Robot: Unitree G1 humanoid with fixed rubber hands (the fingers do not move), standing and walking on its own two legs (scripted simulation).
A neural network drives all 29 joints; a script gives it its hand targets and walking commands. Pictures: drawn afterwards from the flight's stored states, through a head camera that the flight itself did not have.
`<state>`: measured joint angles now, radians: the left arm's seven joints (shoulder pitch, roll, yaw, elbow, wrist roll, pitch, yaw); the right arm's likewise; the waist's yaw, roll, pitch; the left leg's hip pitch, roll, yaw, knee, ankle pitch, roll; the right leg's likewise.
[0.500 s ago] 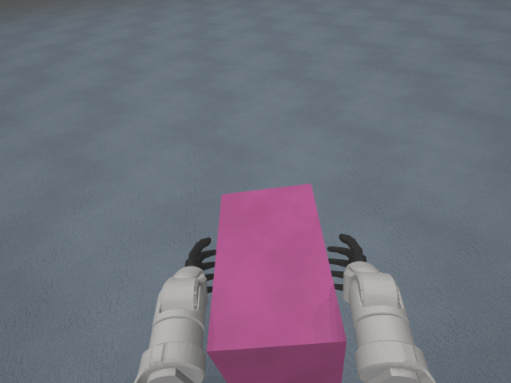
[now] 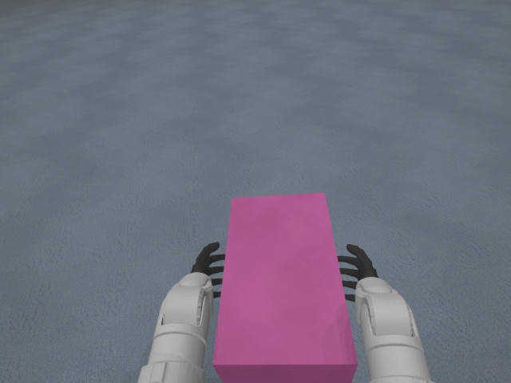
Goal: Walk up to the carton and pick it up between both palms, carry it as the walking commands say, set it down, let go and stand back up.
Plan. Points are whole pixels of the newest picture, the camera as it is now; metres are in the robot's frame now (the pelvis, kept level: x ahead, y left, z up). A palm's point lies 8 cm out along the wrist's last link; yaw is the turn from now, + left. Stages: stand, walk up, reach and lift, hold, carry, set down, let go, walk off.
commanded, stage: hold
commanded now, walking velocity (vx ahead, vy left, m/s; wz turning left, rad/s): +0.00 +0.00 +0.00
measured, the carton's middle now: (283, 300) +0.32 -0.01 -0.05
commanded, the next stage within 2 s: carry in 0.14 s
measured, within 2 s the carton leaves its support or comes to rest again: neither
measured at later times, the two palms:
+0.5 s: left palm (128, 283) +0.26 +0.21 +0.10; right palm (313, 281) +0.27 -0.05 +0.09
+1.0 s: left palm (85, 232) +0.35 +0.32 +0.09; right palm (239, 209) +0.42 +0.07 +0.08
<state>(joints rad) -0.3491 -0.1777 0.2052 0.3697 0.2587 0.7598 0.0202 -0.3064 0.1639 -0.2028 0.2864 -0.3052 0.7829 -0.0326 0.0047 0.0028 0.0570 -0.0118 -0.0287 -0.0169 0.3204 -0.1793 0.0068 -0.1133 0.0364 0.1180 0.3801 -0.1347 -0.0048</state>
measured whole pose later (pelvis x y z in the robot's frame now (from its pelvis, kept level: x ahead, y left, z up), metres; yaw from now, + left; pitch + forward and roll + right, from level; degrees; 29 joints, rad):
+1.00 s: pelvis +0.11 +0.12 -0.02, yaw +18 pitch +4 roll +0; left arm -0.29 -0.16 0.06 -0.25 0.05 1.15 0.20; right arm -0.25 0.15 -0.11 -0.30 -0.11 1.25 -0.17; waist 0.00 -0.01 -0.10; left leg -0.52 -0.03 -0.03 0.60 -0.34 0.03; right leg -0.04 -0.16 -0.18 0.42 -0.41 0.10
